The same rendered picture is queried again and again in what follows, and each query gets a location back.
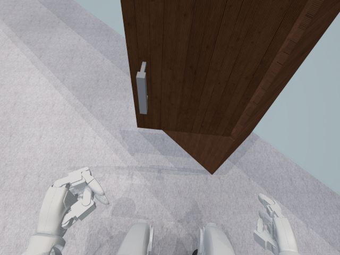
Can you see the robot right thigh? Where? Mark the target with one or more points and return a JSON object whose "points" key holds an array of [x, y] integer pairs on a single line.
{"points": [[213, 241]]}

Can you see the robot thigh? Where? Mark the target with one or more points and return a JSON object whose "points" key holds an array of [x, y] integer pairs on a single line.
{"points": [[138, 240], [213, 241]]}

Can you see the right robot hand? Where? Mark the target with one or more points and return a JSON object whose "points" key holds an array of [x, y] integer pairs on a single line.
{"points": [[280, 236]]}

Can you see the cupboard door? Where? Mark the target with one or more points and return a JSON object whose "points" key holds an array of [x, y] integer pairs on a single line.
{"points": [[204, 58]]}

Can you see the robot left forearm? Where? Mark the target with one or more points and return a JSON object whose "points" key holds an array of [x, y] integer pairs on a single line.
{"points": [[44, 244]]}

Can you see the handle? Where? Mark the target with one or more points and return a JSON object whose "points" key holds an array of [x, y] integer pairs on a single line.
{"points": [[142, 89]]}

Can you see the left robot hand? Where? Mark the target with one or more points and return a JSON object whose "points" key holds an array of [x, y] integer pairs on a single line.
{"points": [[54, 217]]}

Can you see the robot left thigh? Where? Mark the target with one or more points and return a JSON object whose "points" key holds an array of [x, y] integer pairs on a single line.
{"points": [[138, 240]]}

